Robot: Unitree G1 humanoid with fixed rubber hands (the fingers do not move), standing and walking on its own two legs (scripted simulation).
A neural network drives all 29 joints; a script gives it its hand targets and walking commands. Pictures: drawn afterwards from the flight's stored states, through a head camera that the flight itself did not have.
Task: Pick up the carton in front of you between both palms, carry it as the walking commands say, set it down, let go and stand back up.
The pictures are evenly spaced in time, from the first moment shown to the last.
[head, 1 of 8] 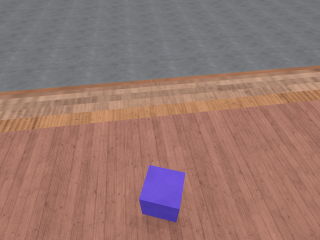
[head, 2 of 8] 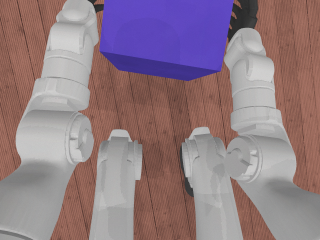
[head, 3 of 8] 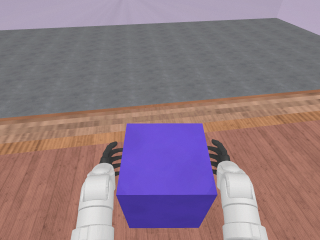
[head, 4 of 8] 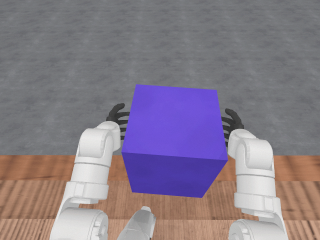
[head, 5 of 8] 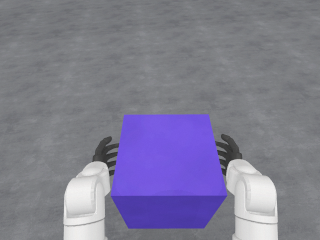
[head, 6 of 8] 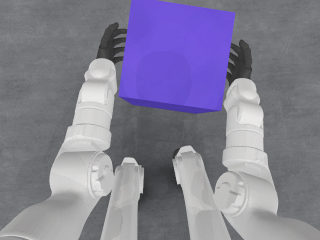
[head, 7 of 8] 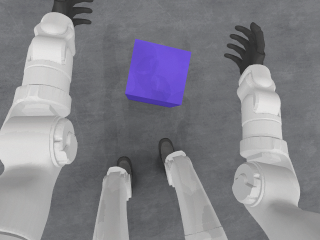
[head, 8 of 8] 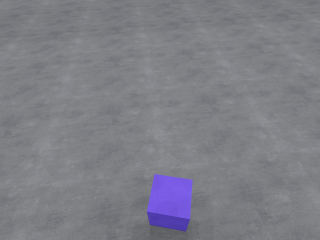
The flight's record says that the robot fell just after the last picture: no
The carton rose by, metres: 0.69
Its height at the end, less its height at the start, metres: -1.14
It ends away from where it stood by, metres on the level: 4.40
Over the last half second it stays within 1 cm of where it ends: yes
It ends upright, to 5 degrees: yes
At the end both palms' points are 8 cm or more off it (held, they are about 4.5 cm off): yes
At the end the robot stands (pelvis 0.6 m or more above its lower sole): yes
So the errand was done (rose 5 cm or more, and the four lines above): yes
